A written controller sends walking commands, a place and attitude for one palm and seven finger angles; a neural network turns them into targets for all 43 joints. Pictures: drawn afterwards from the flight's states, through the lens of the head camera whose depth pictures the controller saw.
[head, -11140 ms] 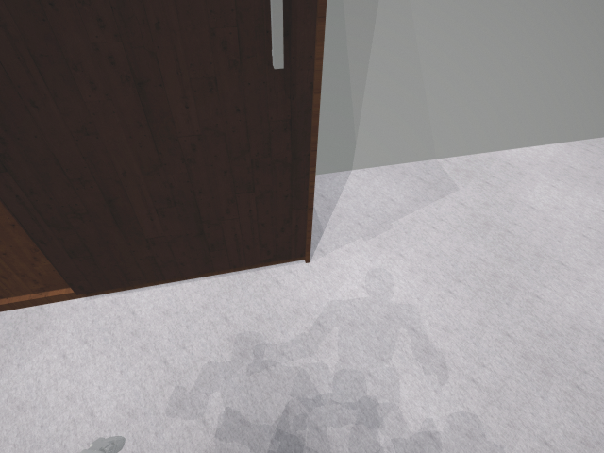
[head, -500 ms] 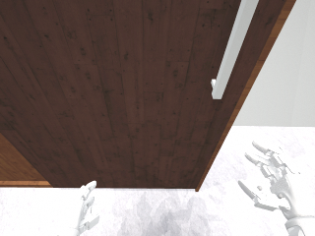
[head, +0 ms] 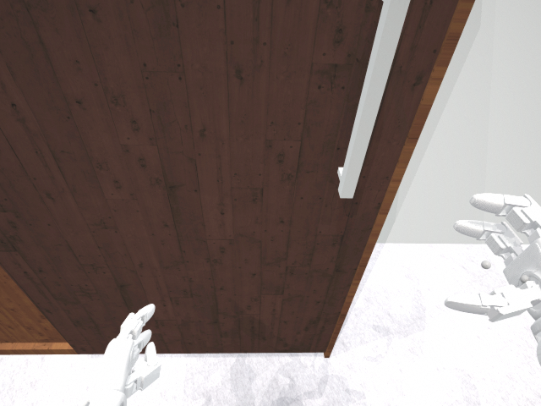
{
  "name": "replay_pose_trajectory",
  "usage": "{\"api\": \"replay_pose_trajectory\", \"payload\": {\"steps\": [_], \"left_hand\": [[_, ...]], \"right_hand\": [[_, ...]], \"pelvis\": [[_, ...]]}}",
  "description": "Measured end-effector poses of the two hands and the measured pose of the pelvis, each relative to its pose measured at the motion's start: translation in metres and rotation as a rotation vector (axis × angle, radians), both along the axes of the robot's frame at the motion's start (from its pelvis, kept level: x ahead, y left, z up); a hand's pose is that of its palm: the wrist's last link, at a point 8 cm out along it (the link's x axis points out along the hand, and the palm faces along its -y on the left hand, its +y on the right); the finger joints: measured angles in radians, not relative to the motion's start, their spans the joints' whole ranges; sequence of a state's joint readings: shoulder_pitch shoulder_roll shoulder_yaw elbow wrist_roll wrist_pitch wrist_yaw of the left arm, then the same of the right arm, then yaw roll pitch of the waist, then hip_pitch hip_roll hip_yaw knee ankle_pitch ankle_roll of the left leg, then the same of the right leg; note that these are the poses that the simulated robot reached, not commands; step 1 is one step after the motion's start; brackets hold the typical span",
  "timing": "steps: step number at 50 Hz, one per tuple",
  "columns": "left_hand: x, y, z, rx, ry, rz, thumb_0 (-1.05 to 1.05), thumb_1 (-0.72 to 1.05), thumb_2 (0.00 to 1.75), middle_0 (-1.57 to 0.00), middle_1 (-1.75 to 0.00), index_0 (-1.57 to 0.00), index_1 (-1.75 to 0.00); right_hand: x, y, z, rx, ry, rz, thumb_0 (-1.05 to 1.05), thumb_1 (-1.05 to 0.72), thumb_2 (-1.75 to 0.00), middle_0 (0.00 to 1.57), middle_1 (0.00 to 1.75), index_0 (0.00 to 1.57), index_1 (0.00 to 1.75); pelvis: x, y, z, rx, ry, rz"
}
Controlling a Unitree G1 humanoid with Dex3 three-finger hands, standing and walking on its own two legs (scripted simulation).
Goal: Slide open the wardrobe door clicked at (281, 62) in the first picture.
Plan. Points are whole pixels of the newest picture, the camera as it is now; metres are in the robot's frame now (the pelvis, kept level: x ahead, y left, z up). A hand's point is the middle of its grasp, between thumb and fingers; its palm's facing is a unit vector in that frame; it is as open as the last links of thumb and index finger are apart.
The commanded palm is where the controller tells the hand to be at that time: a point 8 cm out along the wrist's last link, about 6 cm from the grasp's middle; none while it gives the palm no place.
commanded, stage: raise the hand with hooked fingers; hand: right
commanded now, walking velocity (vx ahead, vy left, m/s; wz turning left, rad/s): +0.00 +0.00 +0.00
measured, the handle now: (362, 107) +0.47 -0.13 +0.25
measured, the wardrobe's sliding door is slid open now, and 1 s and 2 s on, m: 0.00 0.00 0.00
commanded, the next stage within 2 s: move the hooked fingers beside the handle in 0.92 s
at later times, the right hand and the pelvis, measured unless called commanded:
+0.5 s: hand out of the picture +0.27 -0.28 +0.27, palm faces +0.10 +0.98 -0.15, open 14.0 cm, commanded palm +0.23 -0.31 +0.27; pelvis -0.01 +0.01 +0.00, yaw -1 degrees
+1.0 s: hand (516, 185) +0.29 -0.26 +0.26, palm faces +0.09 +0.98 -0.15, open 14.0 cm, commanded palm +0.24 -0.30 +0.27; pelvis +0.01 +0.02 +0.00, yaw +0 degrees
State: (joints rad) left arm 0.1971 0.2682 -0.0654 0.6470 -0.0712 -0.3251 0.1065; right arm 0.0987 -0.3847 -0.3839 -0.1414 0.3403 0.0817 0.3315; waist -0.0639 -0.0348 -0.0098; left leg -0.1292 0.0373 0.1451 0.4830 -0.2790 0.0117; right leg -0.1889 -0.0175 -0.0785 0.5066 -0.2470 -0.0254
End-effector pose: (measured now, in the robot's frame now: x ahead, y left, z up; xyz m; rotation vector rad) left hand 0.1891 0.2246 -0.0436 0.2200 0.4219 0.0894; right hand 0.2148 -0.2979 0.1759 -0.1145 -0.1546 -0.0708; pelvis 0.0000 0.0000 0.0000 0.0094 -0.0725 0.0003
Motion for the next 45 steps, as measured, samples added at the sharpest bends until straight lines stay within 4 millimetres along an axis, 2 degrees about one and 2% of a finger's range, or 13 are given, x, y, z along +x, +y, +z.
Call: {"api": "replay_pose_trajectory", "payload": {"steps": [6,12,17,24,27,34,45], "left_hand": [[0.014,-0.017,0.005,-0.037,-0.011,-0.049,0.01,0.90,0.90,-0.20,-0.30,-0.20,-0.30],[0.014,-0.023,0.000,-0.054,0.023,-0.076,0.01,0.90,0.90,-0.20,-0.30,-0.20,-0.30],[0.009,-0.018,-0.005,-0.060,0.054,-0.074,0.01,0.90,0.90,-0.20,-0.30,-0.20,-0.30],[0.001,0.000,-0.012,-0.055,0.082,-0.047,0.02,0.90,0.90,-0.20,-0.30,-0.20,-0.30],[-0.001,0.009,-0.013,-0.054,0.087,-0.030,0.02,0.90,0.90,-0.20,-0.30,-0.20,-0.30],[-0.003,0.024,-0.012,-0.037,0.081,0.008,0.02,0.90,0.90,-0.20,-0.30,-0.20,-0.30],[0.008,0.016,-0.011,-0.049,0.067,-0.006,0.02,0.90,0.90,-0.20,-0.30,-0.20,-0.30]], "right_hand": [[0.004,-0.012,0.024,-0.007,0.017,-0.019,-0.01,0.41,-0.34,0.30,1.14,0.30,1.14],[0.010,-0.018,0.049,-0.025,0.015,-0.030,-0.01,0.47,-0.31,0.30,1.18,0.30,1.18],[0.016,-0.022,0.074,-0.045,-0.006,-0.027,-0.01,0.49,-0.30,0.30,1.19,0.31,1.19],[0.028,-0.029,0.101,-0.046,0.001,-0.030,-0.01,0.50,-0.30,0.31,1.20,0.31,1.20],[0.033,-0.028,0.100,-0.040,0.025,-0.017,-0.01,0.50,-0.30,0.30,1.20,0.31,1.20],[0.039,-0.014,0.082,-0.027,0.044,0.014,-0.01,0.50,-0.30,0.30,1.20,0.31,1.20],[0.044,-0.017,0.084,-0.033,0.031,-0.031,-0.01,0.50,-0.30,0.31,1.20,0.31,1.20]], "pelvis": [[-0.003,0.002,0.002,-0.002,-0.015,-0.007],[-0.005,0.006,0.004,-0.003,-0.023,-0.014],[-0.006,0.009,0.004,-0.006,-0.025,-0.016],[-0.007,0.013,0.004,-0.008,-0.020,-0.015],[-0.006,0.014,0.003,-0.009,-0.011,-0.010],[-0.004,0.016,0.002,-0.011,-0.007,0.001],[0.003,0.018,0.002,-0.012,-0.004,-0.003]]}}
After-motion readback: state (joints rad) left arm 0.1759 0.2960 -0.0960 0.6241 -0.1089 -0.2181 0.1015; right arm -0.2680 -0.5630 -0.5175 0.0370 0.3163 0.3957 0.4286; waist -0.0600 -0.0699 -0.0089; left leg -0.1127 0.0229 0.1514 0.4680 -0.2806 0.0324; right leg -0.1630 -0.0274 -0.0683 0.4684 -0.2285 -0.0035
